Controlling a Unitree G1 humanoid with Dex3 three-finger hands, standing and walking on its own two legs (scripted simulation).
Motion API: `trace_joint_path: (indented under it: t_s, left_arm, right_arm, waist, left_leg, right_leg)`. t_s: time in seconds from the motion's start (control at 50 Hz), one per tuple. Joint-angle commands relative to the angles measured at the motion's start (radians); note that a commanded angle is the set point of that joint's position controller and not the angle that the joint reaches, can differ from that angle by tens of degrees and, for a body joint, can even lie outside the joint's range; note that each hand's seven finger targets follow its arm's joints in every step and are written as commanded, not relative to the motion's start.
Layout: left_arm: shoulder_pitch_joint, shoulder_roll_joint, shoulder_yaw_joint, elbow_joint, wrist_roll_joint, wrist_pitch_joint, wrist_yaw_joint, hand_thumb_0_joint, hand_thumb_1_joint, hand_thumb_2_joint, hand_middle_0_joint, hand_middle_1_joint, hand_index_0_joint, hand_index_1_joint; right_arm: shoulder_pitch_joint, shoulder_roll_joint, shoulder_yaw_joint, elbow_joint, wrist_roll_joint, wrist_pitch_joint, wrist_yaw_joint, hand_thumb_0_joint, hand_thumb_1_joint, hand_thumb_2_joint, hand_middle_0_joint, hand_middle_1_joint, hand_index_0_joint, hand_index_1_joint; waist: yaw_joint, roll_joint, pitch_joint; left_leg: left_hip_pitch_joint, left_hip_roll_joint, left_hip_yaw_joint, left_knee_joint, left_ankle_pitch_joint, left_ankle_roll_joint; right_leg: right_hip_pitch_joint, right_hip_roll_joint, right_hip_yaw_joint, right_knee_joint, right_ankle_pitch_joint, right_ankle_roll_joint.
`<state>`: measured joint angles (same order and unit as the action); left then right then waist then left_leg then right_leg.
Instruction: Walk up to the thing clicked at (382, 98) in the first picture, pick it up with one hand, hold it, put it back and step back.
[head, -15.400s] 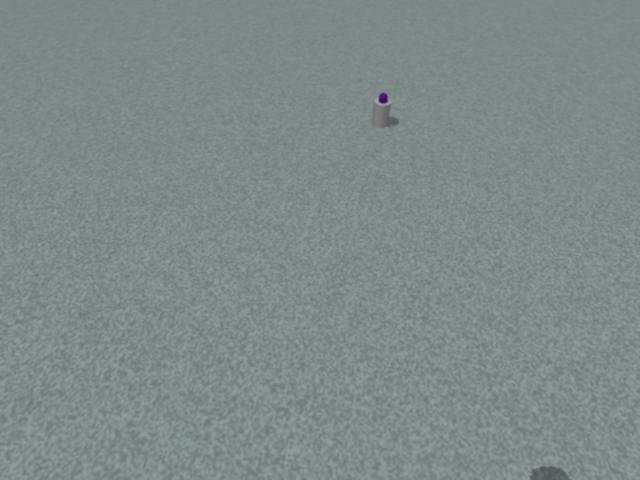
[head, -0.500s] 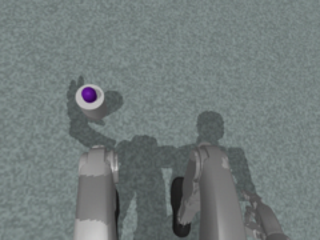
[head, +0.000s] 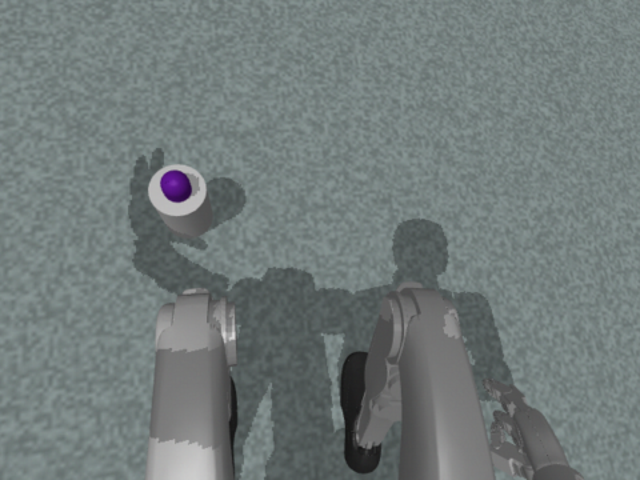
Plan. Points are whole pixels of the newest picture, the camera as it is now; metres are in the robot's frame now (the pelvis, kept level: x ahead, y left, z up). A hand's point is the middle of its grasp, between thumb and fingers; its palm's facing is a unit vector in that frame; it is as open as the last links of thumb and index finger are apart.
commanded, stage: go down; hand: left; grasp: from the side
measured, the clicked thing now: (182, 200) +0.51 +0.21 -0.28
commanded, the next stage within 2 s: none
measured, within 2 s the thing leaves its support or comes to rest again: neither
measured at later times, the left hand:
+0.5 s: hand out of the picture +0.40 +0.40 +0.02, palm faces +0.14 -0.99 -0.05, open 17.6 cm
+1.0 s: hand out of the picture +0.40 +0.40 +0.02, palm faces +0.14 -0.99 -0.06, open 17.6 cm
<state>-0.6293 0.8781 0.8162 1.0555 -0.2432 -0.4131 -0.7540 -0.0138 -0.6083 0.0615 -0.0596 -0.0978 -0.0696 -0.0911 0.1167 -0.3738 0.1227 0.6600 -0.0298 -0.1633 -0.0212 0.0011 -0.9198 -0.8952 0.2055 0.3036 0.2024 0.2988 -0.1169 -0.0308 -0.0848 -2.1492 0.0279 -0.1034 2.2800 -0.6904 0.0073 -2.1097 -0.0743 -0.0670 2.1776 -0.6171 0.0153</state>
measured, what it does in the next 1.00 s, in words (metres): stands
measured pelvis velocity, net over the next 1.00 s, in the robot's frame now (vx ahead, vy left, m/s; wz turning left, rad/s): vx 0.00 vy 0.00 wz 0.00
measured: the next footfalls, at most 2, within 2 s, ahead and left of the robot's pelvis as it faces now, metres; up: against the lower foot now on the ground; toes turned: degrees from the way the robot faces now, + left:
none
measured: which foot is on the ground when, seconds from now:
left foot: down 0.00-1.00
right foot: down 0.00-1.00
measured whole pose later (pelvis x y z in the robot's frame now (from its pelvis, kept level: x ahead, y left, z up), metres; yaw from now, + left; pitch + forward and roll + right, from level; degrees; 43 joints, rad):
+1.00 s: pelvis +0.00 +0.00 +0.00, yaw +0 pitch +32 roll -7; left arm -0.62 0.86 0.79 1.04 -0.23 -0.42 -0.75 -0.01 -0.61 0.06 -0.06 -0.12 -0.08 -0.11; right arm 0.12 -0.37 0.12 0.67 -0.03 -0.16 -0.02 0.00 -0.92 -0.89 0.21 0.30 0.20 0.30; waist -0.11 -0.03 -0.09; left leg -2.15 0.03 -0.10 2.28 -0.69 0.01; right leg -2.11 -0.07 -0.07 2.18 -0.62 0.02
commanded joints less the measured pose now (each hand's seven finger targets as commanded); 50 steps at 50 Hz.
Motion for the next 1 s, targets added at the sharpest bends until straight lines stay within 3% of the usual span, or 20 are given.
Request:
trace_joint_path:
  t_s: [0.0, 0.04, 0.06, 0.12, 0.22, 0.24, 0.34, 0.38, 0.44, 0.52, 0.56, 0.66, 0.68, 0.72, 0.74, 0.78, 0.8, 0.84, 0.92, 0.98]
  left_arm:
    - [-0.221, 0.398, 0.036, -0.225, -0.027, -0.058, -0.002, 0.000, -0.611, 0.062, -0.062, -0.109, -0.068, -0.101]
    - [-0.235, 0.410, 0.041, -0.218, -0.023, -0.057, 0.004, 0.000, -0.611, 0.061, -0.062, -0.105, -0.067, -0.098]
    - [-0.237, 0.428, 0.053, -0.236, -0.026, -0.060, 0.007, 0.000, -0.611, 0.055, -0.065, -0.104, -0.070, -0.098]
    - [-0.200, 0.407, 0.051, -0.227, -0.024, -0.051, 0.006, 0.000, -0.611, 0.052, -0.066, -0.104, -0.072, -0.096]
    - [-0.186, 0.411, 0.055, -0.202, -0.023, -0.044, 0.013, 0.000, -0.611, 0.052, -0.065, -0.110, -0.072, -0.101]
    - [-0.180, 0.385, 0.044, -0.197, -0.026, -0.047, 0.013, 0.000, -0.611, 0.058, -0.063, -0.108, -0.069, -0.101]
    - [-0.175, 0.383, 0.039, -0.222, -0.025, -0.052, 0.002, 0.000, -0.611, 0.058, -0.062, -0.116, -0.072, -0.104]
    - [-0.186, 0.380, 0.033, -0.226, -0.026, -0.051, 0.004, 0.000, -0.611, 0.052, -0.065, -0.117, -0.076, -0.104]
    - [-0.230, 0.385, 0.029, -0.247, -0.026, -0.055, 0.008, 0.000, -0.611, 0.055, -0.062, -0.119, -0.073, -0.106]
    - [-0.222, 0.395, 0.034, -0.254, -0.015, -0.054, 0.013, 0.000, -0.611, 0.053, -0.065, -0.116, -0.075, -0.104]
    - [-0.211, 0.367, 0.023, -0.228, -0.013, -0.052, 0.016, 0.000, -0.611, 0.057, -0.063, -0.122, -0.075, -0.109]
    - [-0.194, 0.405, 0.044, -0.226, -0.016, -0.056, 0.014, 0.000, -0.611, 0.047, -0.065, -0.118, -0.078, -0.103]
    - [-0.198, 0.378, 0.035, -0.213, -0.018, -0.057, 0.010, 0.000, -0.611, 0.053, -0.064, -0.123, -0.078, -0.107]
    - [-0.179, 0.377, 0.047, -0.192, -0.024, -0.057, 0.006, 0.000, -0.611, 0.043, -0.068, -0.118, -0.081, -0.103]
    - [-0.181, 0.351, 0.027, -0.176, -0.027, -0.058, 0.002, 0.000, -0.611, 0.056, -0.060, -0.121, -0.074, -0.105]
    - [-0.196, 0.385, 0.042, -0.185, -0.024, -0.063, 0.006, 0.000, -0.611, 0.052, -0.064, -0.127, -0.079, -0.111]
    - [-0.212, 0.388, 0.035, -0.215, -0.027, -0.069, 0.005, 0.000, -0.611, 0.053, -0.063, -0.126, -0.077, -0.112]
    - [-0.193, 0.388, 0.039, -0.207, -0.026, -0.067, 0.005, 0.000, -0.611, 0.051, -0.064, -0.127, -0.078, -0.112]
    - [-0.193, 0.385, 0.025, -0.209, -0.020, -0.066, 0.005, 0.000, -0.611, 0.054, -0.060, -0.131, -0.077, -0.112]
    - [-0.197, 0.410, 0.045, -0.247, -0.021, -0.071, 0.007, 0.000, -0.611, 0.059, -0.059, -0.130, -0.075, -0.112]
  right_arm:
    - [0.122, -0.247, -0.095, -0.050, 0.002, -0.027, -0.018, 0.000, -0.914, -0.901, 0.200, 0.299, 0.200, 0.299]
    - [0.122, -0.245, -0.092, -0.045, 0.002, -0.024, -0.019, 0.000, -0.912, -0.901, 0.200, 0.299, 0.200, 0.299]
    - [0.123, -0.244, -0.094, -0.047, 0.001, -0.025, -0.019, 0.000, -0.914, -0.901, 0.200, 0.299, 0.200, 0.299]
    - [0.126, -0.241, -0.093, -0.047, 0.000, -0.024, -0.018, 0.000, -0.915, -0.901, 0.200, 0.299, 0.200, 0.299]
    - [0.120, -0.234, -0.092, -0.050, 0.005, -0.022, -0.017, 0.000, -0.917, -0.901, 0.200, 0.299, 0.200, 0.299]
    - [0.117, -0.231, -0.093, -0.053, 0.006, -0.022, -0.016, 0.000, -0.915, -0.902, 0.200, 0.299, 0.200, 0.299]
    - [0.128, -0.243, -0.098, -0.047, 0.002, -0.023, -0.018, 0.000, -0.909, -0.899, 0.200, 0.299, 0.200, 0.299]
    - [0.118, -0.241, -0.101, -0.051, 0.006, -0.025, -0.018, 0.000, -0.909, -0.898, 0.201, 0.299, 0.200, 0.299]
    - [0.123, -0.242, -0.099, -0.046, 0.005, -0.023, -0.018, 0.000, -0.911, -0.899, 0.200, 0.299, 0.200, 0.299]
    - [0.127, -0.240, -0.100, -0.045, 0.004, -0.021, -0.018, 0.000, -0.914, -0.900, 0.200, 0.299, 0.200, 0.299]
    - [0.129, -0.241, -0.101, -0.043, 0.005, -0.020, -0.018, 0.000, -0.914, -0.900, 0.201, 0.299, 0.200, 0.299]
    - [0.110, -0.242, -0.095, -0.053, 0.007, -0.017, -0.017, 0.000, -0.913, -0.899, 0.201, 0.299, 0.200, 0.299]
    - [0.120, -0.244, -0.093, -0.051, 0.005, -0.016, -0.017, 0.000, -0.913, -0.899, 0.201, 0.299, 0.200, 0.299]
    - [0.117, -0.241, -0.095, -0.052, 0.007, -0.018, -0.015, 0.000, -0.915, -0.899, 0.201, 0.299, 0.200, 0.299]
    - [0.120, -0.242, -0.091, -0.049, 0.005, -0.018, -0.015, 0.000, -0.911, -0.899, 0.201, 0.299, 0.200, 0.299]
    - [0.122, -0.235, -0.092, -0.049, 0.003, -0.021, -0.014, 0.000, -0.913, -0.898, 0.201, 0.299, 0.200, 0.299]
    - [0.112, -0.232, -0.092, -0.053, 0.003, -0.024, -0.014, 0.000, -0.913, -0.899, 0.201, 0.299, 0.200, 0.299]
    - [0.117, -0.233, -0.095, -0.054, 0.000, -0.025, -0.013, 0.000, -0.914, -0.899, 0.201, 0.299, 0.200, 0.299]
    - [0.114, -0.236, -0.098, -0.046, 0.003, -0.028, -0.017, 0.000, -0.911, -0.897, 0.201, 0.299, 0.200, 0.299]
    - [0.119, -0.242, -0.099, -0.043, 0.005, -0.026, -0.017, 0.000, -0.910, -0.898, 0.201, 0.299, 0.200, 0.299]
  waist:
    - [0.038, 0.304, -0.635]
    - [0.029, 0.285, -0.615]
    - [0.039, 0.274, -0.635]
    - [0.051, 0.300, -0.655]
    - [0.046, 0.254, -0.607]
    - [0.039, 0.236, -0.599]
    - [0.038, 0.279, -0.625]
    - [0.046, 0.287, -0.617]
    - [0.032, 0.287, -0.624]
    - [0.040, 0.317, -0.638]
    - [0.037, 0.305, -0.616]
    - [0.052, 0.304, -0.597]
    - [0.037, 0.313, -0.603]
    - [0.038, 0.282, -0.594]
    - [0.027, 0.284, -0.580]
    - [0.023, 0.232, -0.589]
    - [0.040, 0.240, -0.610]
    - [0.039, 0.232, -0.613]
    - [0.038, 0.250, -0.612]
    - [0.051, 0.287, -0.628]
  left_leg:
    - [0.497, -0.018, 0.025, -0.327, 0.121, 0.014]
    - [0.476, -0.017, 0.025, -0.322, 0.100, 0.018]
    - [0.461, -0.020, 0.037, -0.315, 0.096, 0.021]
    - [0.501, -0.020, 0.033, -0.324, 0.145, 0.014]
    - [0.432, -0.022, 0.034, -0.322, 0.101, 0.023]
    - [0.421, -0.022, 0.038, -0.318, 0.100, 0.025]
    - [0.486, -0.018, 0.032, -0.320, 0.152, 0.017]
    - [0.485, -0.015, 0.025, -0.336, 0.107, 0.016]
    - [0.492, -0.016, 0.019, -0.330, 0.123, 0.015]
    - [0.521, -0.017, 0.015, -0.346, 0.127, 0.011]
    - [0.524, -0.017, 0.010, -0.348, 0.128, 0.010]
    - [0.504, -0.017, 0.011, -0.353, 0.100, 0.014]
    - [0.525, -0.016, 0.001, -0.354, 0.131, 0.009]
    - [0.502, -0.018, 0.004, -0.346, 0.127, 0.011]
    - [0.498, -0.019, 0.009, -0.338, 0.135, 0.012]
    - [0.425, -0.024, 0.035, -0.315, 0.106, 0.025]
    - [0.427, -0.024, 0.043, -0.314, 0.096, 0.026]
    - [0.414, -0.025, 0.053, -0.312, 0.080, 0.029]
    - [0.430, -0.023, 0.047, -0.316, 0.081, 0.025]
    - [0.482, -0.019, 0.028, -0.343, 0.085, 0.017]
  right_leg:
    - [0.291, 0.047, -0.026, -0.183, 0.074, -0.054]
    - [0.287, 0.049, -0.025, -0.191, 0.058, -0.051]
    - [0.313, 0.050, -0.019, -0.199, 0.054, -0.049]
    - [0.311, 0.048, -0.022, -0.188, 0.088, -0.053]
    - [0.312, 0.051, -0.022, -0.197, 0.052, -0.050]
    - [0.320, 0.051, -0.023, -0.206, 0.052, -0.048]
    - [0.314, 0.050, -0.027, -0.195, 0.094, -0.051]
    - [0.285, 0.050, -0.026, -0.193, 0.062, -0.053]
    - [0.283, 0.048, -0.027, -0.188, 0.074, -0.054]
    - [0.276, 0.046, -0.026, -0.184, 0.076, -0.056]
    - [0.257, 0.045, -0.027, -0.187, 0.079, -0.056]
    - [0.258, 0.045, -0.026, -0.185, 0.059, -0.055]
    - [0.252, 0.044, -0.030, -0.174, 0.083, -0.056]
    - [0.254, 0.045, -0.030, -0.180, 0.073, -0.055]
    - [0.258, 0.046, -0.031, -0.184, 0.082, -0.054]
    - [0.316, 0.050, -0.024, -0.205, 0.058, -0.047]
    - [0.326, 0.050, -0.016, -0.206, 0.052, -0.049]
    - [0.351, 0.053, -0.016, -0.220, 0.040, -0.045]
    - [0.321, 0.052, -0.019, -0.211, 0.041, -0.048]
    - [0.305, 0.050, -0.023, -0.198, 0.046, -0.051]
